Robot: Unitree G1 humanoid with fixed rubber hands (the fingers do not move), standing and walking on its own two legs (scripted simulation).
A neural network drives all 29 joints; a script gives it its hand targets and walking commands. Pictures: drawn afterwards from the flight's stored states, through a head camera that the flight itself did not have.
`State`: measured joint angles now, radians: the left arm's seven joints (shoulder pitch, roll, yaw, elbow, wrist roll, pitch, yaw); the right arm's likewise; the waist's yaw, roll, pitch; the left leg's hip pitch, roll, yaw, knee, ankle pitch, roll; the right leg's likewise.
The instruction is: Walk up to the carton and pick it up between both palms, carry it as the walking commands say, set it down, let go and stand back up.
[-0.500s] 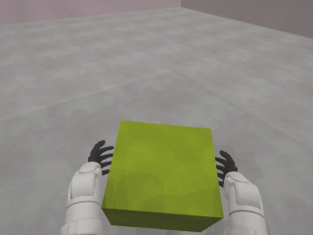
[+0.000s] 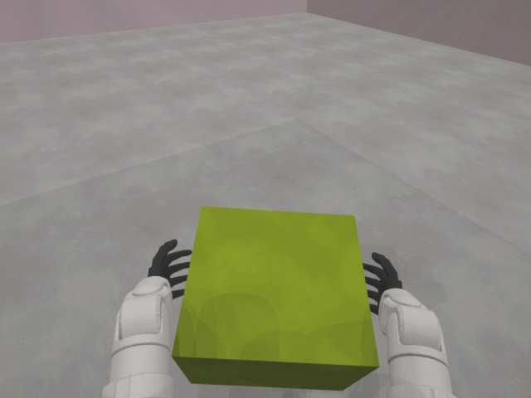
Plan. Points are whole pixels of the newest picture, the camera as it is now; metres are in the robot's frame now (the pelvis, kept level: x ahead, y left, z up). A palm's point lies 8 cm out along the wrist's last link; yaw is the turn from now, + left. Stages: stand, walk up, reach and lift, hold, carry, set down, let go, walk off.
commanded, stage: hold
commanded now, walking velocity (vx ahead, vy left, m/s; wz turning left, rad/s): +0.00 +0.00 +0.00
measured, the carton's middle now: (272, 299) +0.31 +0.01 -0.01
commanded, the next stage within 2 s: carry in 0.06 s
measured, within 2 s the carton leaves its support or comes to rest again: neither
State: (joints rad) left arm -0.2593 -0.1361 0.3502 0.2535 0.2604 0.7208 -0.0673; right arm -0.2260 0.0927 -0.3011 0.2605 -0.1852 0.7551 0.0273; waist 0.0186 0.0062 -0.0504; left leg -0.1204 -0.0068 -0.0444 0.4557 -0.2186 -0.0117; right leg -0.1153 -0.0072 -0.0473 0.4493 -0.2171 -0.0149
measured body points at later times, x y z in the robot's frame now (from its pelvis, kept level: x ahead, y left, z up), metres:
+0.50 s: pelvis +0.08 +0.06 +0.00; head +0.06 +0.07 +0.45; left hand +0.37 +0.25 +0.07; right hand +0.37 -0.11 +0.07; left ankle +0.05 +0.17 -0.74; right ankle +0.07 -0.08 -0.70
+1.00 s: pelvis +0.33 +0.12 -0.01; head +0.35 +0.13 +0.44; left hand +0.62 +0.31 +0.07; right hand +0.62 -0.04 +0.06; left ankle +0.23 +0.22 -0.74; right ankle +0.29 +0.00 -0.71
